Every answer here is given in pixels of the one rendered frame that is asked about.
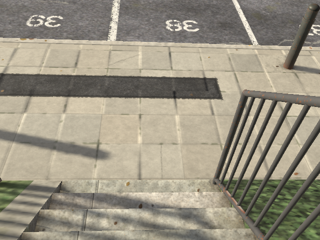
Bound stairs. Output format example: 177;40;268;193
21;179;259;240

